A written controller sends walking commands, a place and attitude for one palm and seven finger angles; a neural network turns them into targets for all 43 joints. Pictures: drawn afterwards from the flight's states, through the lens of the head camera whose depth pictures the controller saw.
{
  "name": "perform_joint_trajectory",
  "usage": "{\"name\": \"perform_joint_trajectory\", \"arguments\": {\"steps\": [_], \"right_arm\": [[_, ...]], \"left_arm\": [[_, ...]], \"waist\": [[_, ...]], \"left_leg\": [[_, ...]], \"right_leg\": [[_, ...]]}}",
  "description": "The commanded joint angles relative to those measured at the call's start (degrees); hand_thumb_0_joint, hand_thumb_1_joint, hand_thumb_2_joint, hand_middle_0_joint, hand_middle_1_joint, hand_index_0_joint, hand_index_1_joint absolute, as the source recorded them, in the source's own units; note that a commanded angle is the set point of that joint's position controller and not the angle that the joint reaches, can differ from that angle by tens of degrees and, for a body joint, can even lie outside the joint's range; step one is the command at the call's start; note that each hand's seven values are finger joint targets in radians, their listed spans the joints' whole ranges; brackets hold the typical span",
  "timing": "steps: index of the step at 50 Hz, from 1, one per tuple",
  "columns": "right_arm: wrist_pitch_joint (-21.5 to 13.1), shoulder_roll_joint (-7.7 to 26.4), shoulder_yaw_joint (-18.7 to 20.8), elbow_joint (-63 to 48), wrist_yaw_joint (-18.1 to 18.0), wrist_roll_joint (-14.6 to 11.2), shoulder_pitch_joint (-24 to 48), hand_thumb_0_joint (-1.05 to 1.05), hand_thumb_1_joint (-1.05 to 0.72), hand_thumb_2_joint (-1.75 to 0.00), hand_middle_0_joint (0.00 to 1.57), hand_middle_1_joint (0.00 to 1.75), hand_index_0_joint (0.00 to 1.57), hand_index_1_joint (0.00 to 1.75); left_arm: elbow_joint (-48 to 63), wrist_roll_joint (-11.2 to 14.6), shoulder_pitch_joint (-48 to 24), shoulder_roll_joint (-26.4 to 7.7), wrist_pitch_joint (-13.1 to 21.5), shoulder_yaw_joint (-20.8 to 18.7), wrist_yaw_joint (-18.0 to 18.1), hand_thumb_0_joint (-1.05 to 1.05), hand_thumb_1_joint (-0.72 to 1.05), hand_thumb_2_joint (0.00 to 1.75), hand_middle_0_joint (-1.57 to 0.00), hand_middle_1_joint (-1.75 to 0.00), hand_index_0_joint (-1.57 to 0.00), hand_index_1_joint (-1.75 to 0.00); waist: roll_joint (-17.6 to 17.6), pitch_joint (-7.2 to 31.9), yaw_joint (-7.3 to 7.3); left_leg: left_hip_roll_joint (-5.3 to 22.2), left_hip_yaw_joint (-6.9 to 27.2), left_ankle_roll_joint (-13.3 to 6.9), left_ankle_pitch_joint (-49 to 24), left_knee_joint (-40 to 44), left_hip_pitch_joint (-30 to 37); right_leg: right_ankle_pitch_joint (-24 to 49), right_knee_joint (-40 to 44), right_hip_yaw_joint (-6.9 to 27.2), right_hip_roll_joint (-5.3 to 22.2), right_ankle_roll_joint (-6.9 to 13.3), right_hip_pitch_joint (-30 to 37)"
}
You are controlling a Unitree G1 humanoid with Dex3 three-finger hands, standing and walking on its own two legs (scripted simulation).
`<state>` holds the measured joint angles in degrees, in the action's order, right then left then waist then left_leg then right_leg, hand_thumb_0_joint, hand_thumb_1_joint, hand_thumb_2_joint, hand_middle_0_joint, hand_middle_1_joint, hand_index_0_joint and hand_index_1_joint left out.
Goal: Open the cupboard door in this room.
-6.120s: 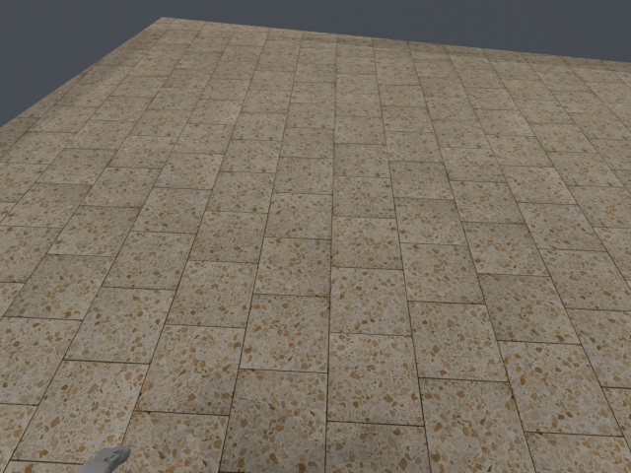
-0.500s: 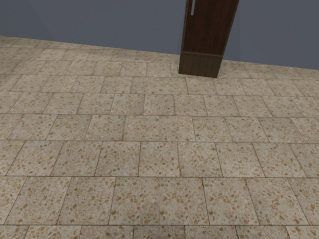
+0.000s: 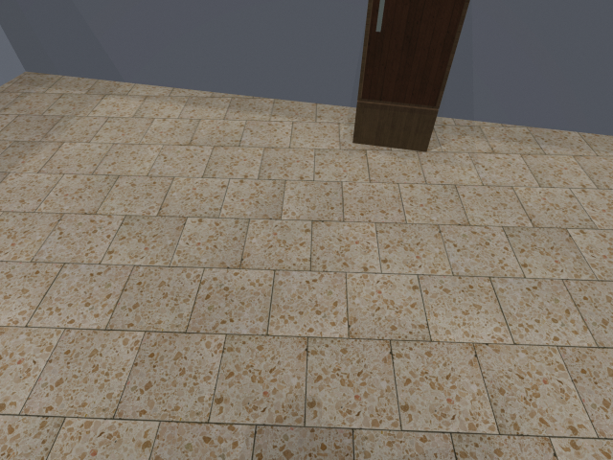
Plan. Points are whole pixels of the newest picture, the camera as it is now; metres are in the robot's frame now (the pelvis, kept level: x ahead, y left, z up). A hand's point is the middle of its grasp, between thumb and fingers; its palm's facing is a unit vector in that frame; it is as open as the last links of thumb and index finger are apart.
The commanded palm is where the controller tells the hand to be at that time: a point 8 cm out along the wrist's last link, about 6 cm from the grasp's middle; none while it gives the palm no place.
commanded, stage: turn or walk to find it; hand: left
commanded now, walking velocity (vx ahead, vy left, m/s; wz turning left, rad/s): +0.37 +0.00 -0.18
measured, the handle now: (380, 12) +1.90 -0.21 -0.05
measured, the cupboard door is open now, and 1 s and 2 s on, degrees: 0 0 0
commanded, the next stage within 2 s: stand and wait in 0.20 s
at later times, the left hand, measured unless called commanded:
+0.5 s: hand out of the picture +0.09 +0.21 -0.17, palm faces +0.01 -0.97 -0.22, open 7.3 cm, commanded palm none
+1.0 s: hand out of the picture +0.08 +0.16 -0.17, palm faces +0.11 -0.99 -0.11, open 7.4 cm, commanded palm none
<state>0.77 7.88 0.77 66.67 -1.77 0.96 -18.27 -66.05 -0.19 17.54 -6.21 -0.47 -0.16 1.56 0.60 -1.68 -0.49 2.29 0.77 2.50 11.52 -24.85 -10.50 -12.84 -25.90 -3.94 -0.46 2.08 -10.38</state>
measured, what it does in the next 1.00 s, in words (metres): walks ahead: right foot, then left foot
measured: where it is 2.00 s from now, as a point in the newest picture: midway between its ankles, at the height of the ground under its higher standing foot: (298, 458)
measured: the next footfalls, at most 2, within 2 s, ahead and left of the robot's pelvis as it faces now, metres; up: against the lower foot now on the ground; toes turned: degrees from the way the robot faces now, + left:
right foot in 0.54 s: +0.09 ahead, -0.08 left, +0.00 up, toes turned -7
left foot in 1.00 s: +0.34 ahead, +0.17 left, +0.00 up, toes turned +5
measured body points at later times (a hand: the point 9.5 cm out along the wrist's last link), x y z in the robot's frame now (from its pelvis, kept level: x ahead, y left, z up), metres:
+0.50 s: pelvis +0.04 +0.02 +0.00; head +0.05 +0.01 +0.45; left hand +0.09 +0.26 -0.15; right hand -0.06 -0.16 -0.16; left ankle +0.02 +0.15 -0.74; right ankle +0.05 -0.08 -0.72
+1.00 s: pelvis +0.22 +0.04 -0.02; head +0.26 +0.05 +0.43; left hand +0.08 +0.22 -0.16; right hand +0.34 -0.19 -0.16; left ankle +0.31 +0.15 -0.74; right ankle +0.06 -0.08 -0.74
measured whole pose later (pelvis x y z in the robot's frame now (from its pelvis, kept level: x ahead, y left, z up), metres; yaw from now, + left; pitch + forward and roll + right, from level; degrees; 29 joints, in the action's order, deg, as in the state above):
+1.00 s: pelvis +0.22 +0.04 -0.02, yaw -2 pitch +0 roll -1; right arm -2.5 11.0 2.4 58.5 0.2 1.4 -3.2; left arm -69.9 -1.3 28.6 -3.8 3.1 -0.9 1.4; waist -0.2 -4.8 -4.1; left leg 4.0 -7.8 -0.3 5.7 -32.2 -24.3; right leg -26.3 -27.0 -4.4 1.9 -1.2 1.1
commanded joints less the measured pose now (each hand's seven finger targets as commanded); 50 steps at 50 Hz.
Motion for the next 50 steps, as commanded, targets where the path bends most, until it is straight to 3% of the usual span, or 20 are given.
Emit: {"name": "perform_joint_trajectory", "arguments": {"steps": [1,6,10,11,13,14,16,20,25,27,28,29,31,34,36,45,47,48,49,50], "right_arm": [[-1.0,3.8,0.4,-1.0,-0.5,-0.1,-3.6,0.00,-0.90,-0.90,0.20,0.30,0.20,0.30],[-0.4,3.8,1.7,-2.3,0.2,0.9,-5.5,0.00,-0.90,-0.90,0.20,0.30,0.20,0.30],[-1.3,2.8,2.1,-2.5,0.5,0.9,-10.1,0.00,-0.90,-0.90,0.20,0.30,0.20,0.30],[-1.6,3.5,2.2,-1.9,0.2,1.0,-11.8,0.00,-0.90,-0.90,0.20,0.30,0.20,0.30],[-2.3,8.6,3.2,-1.1,-0.7,1.3,-15.9,0.00,-0.90,-0.90,0.20,0.30,0.20,0.30],[-2.5,8.5,3.0,-1.9,-0.7,0.8,-13.9,0.00,-0.90,-0.90,0.20,0.30,0.20,0.30],[-3.1,6.8,2.1,-3.7,-0.8,0.5,-8.1,0.00,-0.90,-0.90,0.20,0.30,0.20,0.30],[-3.5,6.1,1.0,-3.3,-1.1,0.4,-6.2,0.00,-0.90,-0.90,0.20,0.30,0.20,0.30],[-2.8,6.9,2.3,-1.5,-0.5,0.3,-8.6,0.00,-0.90,-0.90,0.20,0.30,0.20,0.30],[-3.0,3.7,1.9,-2.8,0.0,-0.1,-7.3,0.00,-0.90,-0.90,0.20,0.30,0.20,0.30],[-3.2,1.5,1.5,-5.1,0.5,-0.1,-4.8,0.00,-0.90,-0.90,0.20,0.30,0.20,0.30],[-2.8,4.8,2.3,-7.0,1.0,0.5,-0.5,0.00,-0.90,-0.90,0.20,0.30,0.20,0.30],[-2.5,5.2,3.1,-6.8,1.8,0.8,1.9,0.00,-0.90,-0.90,0.20,0.30,0.20,0.30],[-2.4,2.7,3.2,-5.6,2.6,0.8,-0.1,0.00,-0.90,-0.90,0.20,0.30,0.20,0.30],[-2.3,2.6,3.1,-6.2,2.8,0.9,1.2,0.00,-0.90,-0.90,0.20,0.30,0.20,0.30],[-3.2,2.7,1.6,-11.0,2.8,0.0,15.2,0.00,-0.90,-0.90,0.20,0.30,0.20,0.30],[-3.7,3.9,1.6,-8.8,1.9,0.0,9.2,0.00,-0.90,-0.90,0.20,0.30,0.20,0.30],[-3.9,5.4,1.8,-6.6,1.3,0.2,3.2,0.00,-0.90,-0.90,0.20,0.30,0.20,0.30],[-4.1,9.4,2.6,-4.8,0.8,0.5,-3.2,0.00,-0.90,-0.90,0.20,0.30,0.20,0.30],[-4.3,13.9,3.5,-3.8,0.3,0.6,-8.5,0.00,-0.90,-0.90,0.20,0.30,0.20,0.30]], "left_arm": [[1.6,0.0,2.3,-6.7,1.1,-1.0,0.3,0.00,0.90,0.90,-0.20,-0.30,-0.20,-0.30],[2.3,-1.1,3.8,-9.0,0.3,-3.0,-0.3,0.00,0.90,0.90,-0.20,-0.30,-0.20,-0.30],[3.7,-1.1,1.4,-8.3,1.0,-3.9,-1.0,0.00,0.90,0.90,-0.20,-0.30,-0.20,-0.30],[4.4,-1.0,0.2,-6.6,0.8,-3.8,-1.3,0.00,0.90,0.90,-0.20,-0.30,-0.20,-0.30],[6.7,-1.0,-3.1,-2.4,0.7,-2.8,-1.5,0.00,0.90,0.90,-0.20,-0.30,-0.20,-0.30],[7.2,-1.4,-4.1,-3.4,0.7,-2.8,-1.5,0.00,0.90,0.90,-0.20,-0.30,-0.20,-0.30],[6.1,-1.7,-1.5,-2.9,1.0,-2.8,-1.7,0.00,0.90,0.90,-0.20,-0.30,-0.20,-0.30],[6.0,-0.9,-1.4,-1.7,1.1,-1.7,-1.4,0.00,0.90,0.90,-0.20,-0.30,-0.20,-0.30],[5.0,-1.0,2.0,-3.4,1.6,-2.1,-1.6,0.00,0.90,0.90,-0.20,-0.30,-0.20,-0.30],[3.2,-1.4,7.3,-7.6,2.6,-3.3,-1.1,0.00,0.90,0.90,-0.20,-0.30,-0.20,-0.30],[2.6,-1.5,11.2,-12.6,2.7,-4.6,-0.6,0.00,0.90,0.90,-0.20,-0.30,-0.20,-0.30],[2.2,-0.9,13.6,-13.9,2.6,-4.8,-0.2,0.00,0.90,0.90,-0.20,-0.30,-0.20,-0.30],[2.5,-0.8,9.0,-9.7,3.3,-4.2,-0.1,0.00,0.90,0.90,-0.20,-0.30,-0.20,-0.30],[3.0,-1.0,6.6,-6.6,4.3,-3.3,-0.2,0.00,0.90,0.90,-0.20,-0.30,-0.20,-0.30],[2.7,-1.0,7.8,-6.5,5.0,-3.0,-0.5,0.00,0.90,0.90,-0.20,-0.30,-0.20,-0.30],[-0.9,-1.4,12.4,-7.7,5.1,-2.5,0.4,0.00,0.90,0.90,-0.20,-0.30,-0.20,-0.30],[-1.0,-1.1,11.0,-8.5,4.9,-2.5,0.7,0.00,0.90,0.90,-0.20,-0.30,-0.20,-0.30],[-1.2,-0.7,10.8,-8.1,4.6,-2.3,0.8,0.00,0.90,0.90,-0.20,-0.30,-0.20,-0.30],[-1.0,-0.3,11.9,-6.7,4.4,-1.9,0.9,0.00,0.90,0.90,-0.20,-0.30,-0.20,-0.30],[-0.9,0.4,15.3,-3.9,4.2,-1.1,0.8,0.00,0.90,0.90,-0.20,-0.30,-0.20,-0.30]], "waist": [[-1.2,-3.8,0.48],[-6.1,-7.2,0.61],[-3.5,-6.5,3.67],[1.8,-7.8,4.21],[16.8,-10.3,5.74],[14.2,-11.0,4.47],[7.1,-7.7,1.73],[6.0,-6.0,0.45],[5.4,-1.3,-0.58],[-5.0,-0.7,-3.11],[-17.6,-2.8,-5.17],[-14.7,-4.3,-6.02],[-11.6,-10.7,-3.43],[-4.6,-8.1,-0.33],[-6.4,-6.0,-0.07],[-8.0,-5.5,-1.92],[-8.0,-0.7,1.29],[-6.1,3.4,3.78],[0.0,9.3,5.58],[11.0,17.2,6.30]], "left_leg": [[2.1,1.2,-2.3,1.4,4.0,-0.9],[-0.2,-2.9,-2.8,17.5,-4.7,-6.0],[0.6,-3.4,-4.1,15.9,-5.5,-1.1],[2.7,1.7,-5.3,19.9,0.6,-0.4],[16.7,24.1,-11.0,36.3,19.2,0.3],[18.6,26.3,-12.8,32.4,20.9,-1.5],[15.5,19.8,-12.0,23.4,19.5,-6.2],[10.3,10.9,-11.9,-1.9,13.7,-6.0],[9.0,8.3,-9.6,10.2,7.6,-5.2],[3.2,1.1,-5.5,15.0,-5.2,-18.4],[-1.6,-5.8,-3.1,18.5,-17.4,-29.0],[0.6,-4.0,-3.0,20.4,-27.0,-31.1],[3.8,-1.9,-3.2,12.0,-33.8,-30.8],[4.8,-3.4,-2.1,4.8,-34.3,-26.8],[4.5,-4.7,-0.9,1.6,-32.8,-26.0],[1.8,-8.9,-1.1,-0.9,-13.4,-17.9],[-1.1,-10.3,-1.9,-6.0,-6.4,-6.9],[-1.0,-10.3,-2.2,-12.5,-2.0,2.6],[6.0,-4.9,-3.7,-29.9,-4.7,16.8],[20.1,9.0,-10.7,-55.1,-8.3,29.9]], "right_leg": [[-9.0,10.8,8.4,7.0,-0.6,-4.5],[-34.1,15.2,14.9,9.8,2.3,-11.5],[-31.0,10.1,13.4,9.1,3.5,-16.5],[-28.1,3.1,9.6,5.6,2.2,-19.4],[-15.7,-20.8,-2.2,-1.9,-1.1,-26.1],[-13.9,-27.6,1.4,1.6,-0.6,-26.3],[-11.6,-30.9,2.6,3.6,-1.1,-19.9],[-10.2,-17.4,0.0,3.9,-3.5,-11.2],[-4.2,-1.8,-3.3,1.8,-2.8,0.0],[-11.0,6.0,8.4,10.7,0.2,13.6],[-19.5,14.5,24.8,21.6,5.6,17.3],[-26.5,19.4,31.3,26.2,9.0,13.2],[-25.4,21.1,26.7,22.3,8.1,4.3],[-8.4,18.1,14.7,17.1,6.1,3.3],[1.7,16.9,9.8,14.6,5.2,4.7],[37.3,8.4,5.4,13.5,4.5,8.8],[45.5,0.2,3.1,11.7,2.4,8.9],[44.0,-7.2,2.3,10.3,0.8,6.8],[28.6,-16.0,0.9,7.6,-1.2,-1.7],[-7.2,-29.9,-1.9,2.0,-3.1,-13.3]]}}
